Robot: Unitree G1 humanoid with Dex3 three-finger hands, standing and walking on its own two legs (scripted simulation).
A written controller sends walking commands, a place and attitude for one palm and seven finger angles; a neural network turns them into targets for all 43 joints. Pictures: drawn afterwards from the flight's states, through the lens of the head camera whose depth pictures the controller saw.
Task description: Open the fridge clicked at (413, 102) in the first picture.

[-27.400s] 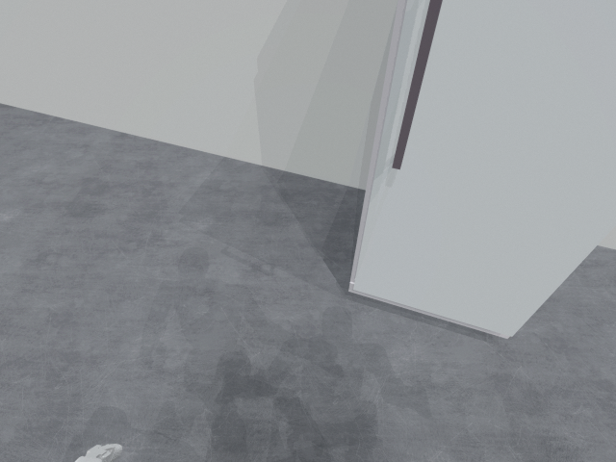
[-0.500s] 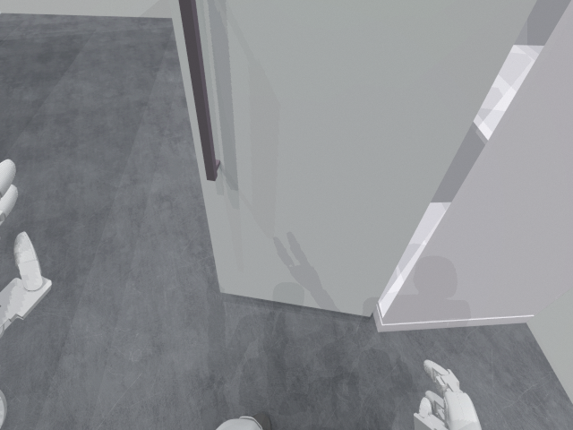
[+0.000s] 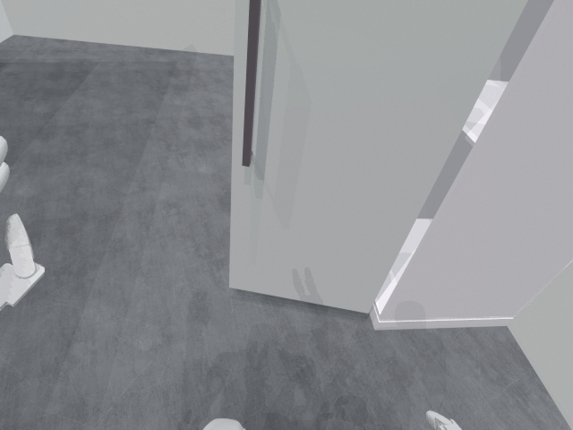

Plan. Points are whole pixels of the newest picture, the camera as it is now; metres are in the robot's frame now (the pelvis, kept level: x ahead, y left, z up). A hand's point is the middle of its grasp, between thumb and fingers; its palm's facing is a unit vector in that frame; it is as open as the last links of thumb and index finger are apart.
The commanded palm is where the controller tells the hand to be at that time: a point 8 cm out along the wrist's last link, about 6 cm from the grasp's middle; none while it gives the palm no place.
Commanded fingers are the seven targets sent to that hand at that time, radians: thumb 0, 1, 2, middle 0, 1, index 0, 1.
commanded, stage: stop stepping back and stand still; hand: left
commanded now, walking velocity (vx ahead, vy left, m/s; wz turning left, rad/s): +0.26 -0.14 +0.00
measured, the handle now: (252, 79) +0.76 +0.19 +0.18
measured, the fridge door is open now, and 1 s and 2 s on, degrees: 77 77 77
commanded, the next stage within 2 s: let the arm hang, fingers relaxed in 0.52 s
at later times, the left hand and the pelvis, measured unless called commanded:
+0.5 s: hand out of the picture +0.14 +0.29 +0.20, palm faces +0.42 -0.79 -0.45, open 7.4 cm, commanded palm +0.09 +0.33 +0.20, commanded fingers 0.00 0.90 0.90 -0.20 -0.30 -0.20 -0.30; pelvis -0.07 +0.03 +0.02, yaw -4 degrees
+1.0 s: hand out of the picture -0.02 +0.23 -0.15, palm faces +0.03 -0.97 -0.23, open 6.9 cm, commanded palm none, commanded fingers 0.00 0.90 0.90 -0.20 -0.30 -0.20 -0.30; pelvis -0.04 +0.04 +0.01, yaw +1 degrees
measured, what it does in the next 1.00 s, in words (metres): steps on the spot: left foot, then right foot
